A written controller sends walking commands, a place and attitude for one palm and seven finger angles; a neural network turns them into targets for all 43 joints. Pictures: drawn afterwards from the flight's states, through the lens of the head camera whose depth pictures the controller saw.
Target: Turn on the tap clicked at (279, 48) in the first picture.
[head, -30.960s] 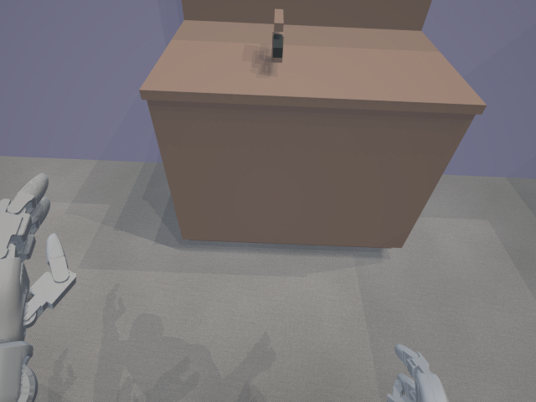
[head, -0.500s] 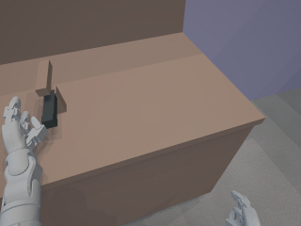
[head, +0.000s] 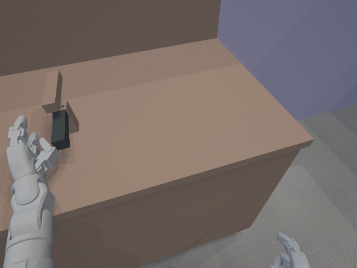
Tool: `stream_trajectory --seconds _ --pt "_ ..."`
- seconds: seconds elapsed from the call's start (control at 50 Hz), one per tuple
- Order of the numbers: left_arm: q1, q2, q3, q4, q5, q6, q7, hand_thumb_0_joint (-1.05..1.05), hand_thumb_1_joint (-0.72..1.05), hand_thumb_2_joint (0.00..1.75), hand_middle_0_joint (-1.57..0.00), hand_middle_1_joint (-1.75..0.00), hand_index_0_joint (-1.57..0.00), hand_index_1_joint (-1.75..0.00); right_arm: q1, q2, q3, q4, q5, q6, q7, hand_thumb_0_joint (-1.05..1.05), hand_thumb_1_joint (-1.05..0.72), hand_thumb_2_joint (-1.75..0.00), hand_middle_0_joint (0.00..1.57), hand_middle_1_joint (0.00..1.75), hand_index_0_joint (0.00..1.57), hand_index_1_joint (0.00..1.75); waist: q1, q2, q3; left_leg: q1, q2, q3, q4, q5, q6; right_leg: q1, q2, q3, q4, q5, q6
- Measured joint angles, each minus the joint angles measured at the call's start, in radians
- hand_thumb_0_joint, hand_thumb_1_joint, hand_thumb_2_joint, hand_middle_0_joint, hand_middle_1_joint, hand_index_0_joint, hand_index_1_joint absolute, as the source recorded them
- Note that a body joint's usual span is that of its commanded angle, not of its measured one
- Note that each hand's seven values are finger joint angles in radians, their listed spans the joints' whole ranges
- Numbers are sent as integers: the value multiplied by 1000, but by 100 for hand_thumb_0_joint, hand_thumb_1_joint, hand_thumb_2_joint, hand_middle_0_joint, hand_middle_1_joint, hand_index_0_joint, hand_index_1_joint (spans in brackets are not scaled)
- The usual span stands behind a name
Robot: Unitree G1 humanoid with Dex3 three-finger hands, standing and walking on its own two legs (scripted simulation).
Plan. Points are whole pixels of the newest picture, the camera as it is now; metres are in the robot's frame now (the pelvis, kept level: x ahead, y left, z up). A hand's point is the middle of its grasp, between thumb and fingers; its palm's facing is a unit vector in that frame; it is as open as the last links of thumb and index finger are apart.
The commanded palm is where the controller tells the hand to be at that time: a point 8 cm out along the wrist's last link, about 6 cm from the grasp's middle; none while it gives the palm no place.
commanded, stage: push the lever round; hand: left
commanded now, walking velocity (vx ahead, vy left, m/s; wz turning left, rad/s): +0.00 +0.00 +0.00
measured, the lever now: (60, 141) +0.34 +0.30 +0.11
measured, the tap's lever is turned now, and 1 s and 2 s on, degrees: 3 26 57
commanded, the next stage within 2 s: none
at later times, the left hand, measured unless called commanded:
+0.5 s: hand (71, 147) +0.33 +0.27 +0.11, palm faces +0.66 -0.75 -0.04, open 7.5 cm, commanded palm +0.29 +0.29 +0.10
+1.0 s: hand (82, 143) +0.34 +0.25 +0.11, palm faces +0.73 -0.68 -0.05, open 7.5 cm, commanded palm +0.30 +0.27 +0.10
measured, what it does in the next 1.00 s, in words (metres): stands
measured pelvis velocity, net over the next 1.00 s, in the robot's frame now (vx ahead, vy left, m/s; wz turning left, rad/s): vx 0.00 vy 0.00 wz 0.01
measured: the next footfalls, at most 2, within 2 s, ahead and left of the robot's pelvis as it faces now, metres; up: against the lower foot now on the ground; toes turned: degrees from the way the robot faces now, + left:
none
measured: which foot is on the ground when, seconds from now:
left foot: down 0.00-1.00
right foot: down 0.00-1.00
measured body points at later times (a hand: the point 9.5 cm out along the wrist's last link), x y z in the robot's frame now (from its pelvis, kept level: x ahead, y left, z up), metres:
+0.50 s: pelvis +0.00 +0.00 +0.00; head +0.01 -0.02 +0.45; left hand +0.29 +0.31 +0.11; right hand +0.18 -0.23 -0.10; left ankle -0.01 +0.12 -0.73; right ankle +0.04 -0.07 -0.73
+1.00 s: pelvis +0.00 +0.00 +0.00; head +0.00 -0.01 +0.45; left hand +0.30 +0.28 +0.11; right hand +0.18 -0.23 -0.10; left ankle -0.01 +0.12 -0.73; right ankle +0.04 -0.07 -0.73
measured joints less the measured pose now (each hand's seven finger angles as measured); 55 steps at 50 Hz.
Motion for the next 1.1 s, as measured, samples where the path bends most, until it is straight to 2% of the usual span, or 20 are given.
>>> stream_trajectory --seconds 0.16,0.28,0.84,1.1 --pt "-11 -25 -16 2 4 -7 48 0 93 90 -15 -15 -15 -15 -4 -1 -3 -2 -3 -2 5 2 -91 -90 20 30 20 30 0 4 -4 -7 -1 -2 4 2 0 -5 -1 -2 1 2 0" --pt "-20 -57 -47 -18 26 -8 104 1 94 90 -15 -15 -15 -15 -8 2 -2 -1 -9 1 8 2 -91 -90 20 30 20 30 1 4 -2 -8 -4 -5 6 3 1 -5 -5 -4 3 2 1" --pt "-49 -171 -159 -73 108 67 352 1 97 91 -15 -15 -15 -15 -46 24 -14 4 -38 66 29 2 -91 -90 20 30 20 30 2 -1 -13 20 -9 -2 -15 6 3 19 -9 0 -8 0 6" --pt "-98 -201 -172 -36 135 92 444 1 96 91 -15 -15 -15 -15 -63 36 -18 17 -46 93 34 2 -91 -90 20 30 20 30 -1 -3 -16 22 -8 -3 -18 11 2 23 -8 -2 -14 6 5"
